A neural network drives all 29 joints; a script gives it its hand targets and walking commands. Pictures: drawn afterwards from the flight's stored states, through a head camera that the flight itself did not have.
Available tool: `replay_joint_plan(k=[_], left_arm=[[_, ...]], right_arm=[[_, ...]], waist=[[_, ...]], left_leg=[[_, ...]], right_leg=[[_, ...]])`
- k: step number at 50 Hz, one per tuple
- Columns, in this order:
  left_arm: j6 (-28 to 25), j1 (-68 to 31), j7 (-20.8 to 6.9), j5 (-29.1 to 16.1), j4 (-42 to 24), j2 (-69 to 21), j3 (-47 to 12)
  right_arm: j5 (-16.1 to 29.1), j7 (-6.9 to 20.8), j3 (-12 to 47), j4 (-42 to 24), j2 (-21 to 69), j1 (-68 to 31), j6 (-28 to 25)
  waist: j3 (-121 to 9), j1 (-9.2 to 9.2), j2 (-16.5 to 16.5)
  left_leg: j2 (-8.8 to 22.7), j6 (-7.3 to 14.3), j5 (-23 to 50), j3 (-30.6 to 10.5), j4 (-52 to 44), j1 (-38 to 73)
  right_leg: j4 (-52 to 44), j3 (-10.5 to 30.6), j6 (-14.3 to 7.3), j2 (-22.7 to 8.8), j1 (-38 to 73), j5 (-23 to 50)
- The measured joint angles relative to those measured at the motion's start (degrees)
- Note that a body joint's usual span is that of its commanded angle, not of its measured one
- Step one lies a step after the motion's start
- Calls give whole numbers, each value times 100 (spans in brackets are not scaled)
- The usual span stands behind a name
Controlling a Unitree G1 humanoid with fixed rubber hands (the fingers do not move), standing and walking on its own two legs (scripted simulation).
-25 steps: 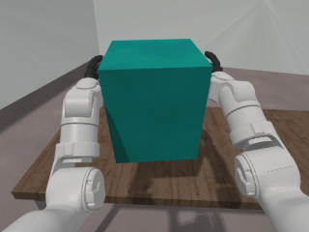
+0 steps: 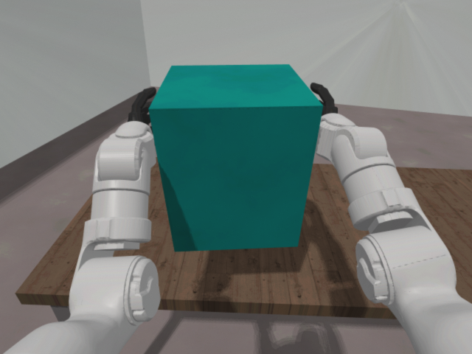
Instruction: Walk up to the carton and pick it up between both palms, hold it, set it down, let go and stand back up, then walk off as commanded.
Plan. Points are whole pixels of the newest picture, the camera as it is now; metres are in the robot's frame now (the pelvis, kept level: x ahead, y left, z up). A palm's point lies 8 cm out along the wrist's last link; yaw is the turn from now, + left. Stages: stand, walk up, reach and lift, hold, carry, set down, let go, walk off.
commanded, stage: hold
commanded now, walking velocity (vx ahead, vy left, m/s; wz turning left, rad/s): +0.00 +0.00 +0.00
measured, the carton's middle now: (233, 154) +0.36 +0.00 +0.25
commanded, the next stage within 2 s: none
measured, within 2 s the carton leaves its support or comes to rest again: neither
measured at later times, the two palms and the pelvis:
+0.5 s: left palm (136, 130) +0.36 +0.15 +0.29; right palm (321, 121) +0.36 -0.14 +0.31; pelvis +0.00 +0.00 +0.00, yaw +1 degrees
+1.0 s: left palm (135, 131) +0.36 +0.16 +0.29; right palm (318, 123) +0.36 -0.14 +0.30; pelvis +0.00 +0.00 +0.00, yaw +0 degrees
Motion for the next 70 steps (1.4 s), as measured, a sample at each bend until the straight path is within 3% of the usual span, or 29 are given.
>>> replay_joint_plan(k=[16, 21, 27, 36, 46, 55, 70], left_arm=[[-108, -272, -60, 69, 343, 23, 181], [-71, -135, -37, -28, 103, 112, -16], [-95, -186, -61, 81, 290, 16, 53], [-27, 55, -2, 8, -106, 0, -34], [-48, -168, -44, 89, 220, -10, 103], [-73, -99, 28, -56, 78, 72, -64], [-26, -57, 7, 67, 62, -54, 80]], right_arm=[[-144, 12, -184, 309, 41, -256, -47], [-44, -14, -77, 78, 39, -126, -76], [-77, -13, -185, 187, 19, -140, -3], [88, -34, 116, -91, -46, 7, 2], [-82, -9, -198, 216, 30, -178, 19], [14, -13, -22, 59, -31, -136, -14], [21, -12, -69, 108, -8, -85, 19]], waist=[[-3, 106, -55], [-36, 23, -66], [13, 27, -74], [-22, 13, -20], [20, 70, -22], [-45, 60, 19], [-32, 46, -29]], left_leg=[[3, -14, 38, -19, -26, -43], [2, -28, 14, -76, 16, -71], [-3, -16, -12, -59, 16, 18], [13, -7, -24, -16, 27, -10], [-25, 9, -6, -34, 21, 2], [-14, 11, -10, -30, 46, -90], [-13, 16, -14, -10, 25, 18]], right_leg=[[51, -16, -24, 5, -74, -7], [17, -69, -24, 12, -47, -11], [8, -52, -18, 6, 41, -26], [-11, -5, -6, 18, 10, -6], [43, -26, 2, -17, 5, -31], [3, -17, 12, -6, -61, 5], [-10, 5, 12, -6, 36, 4]])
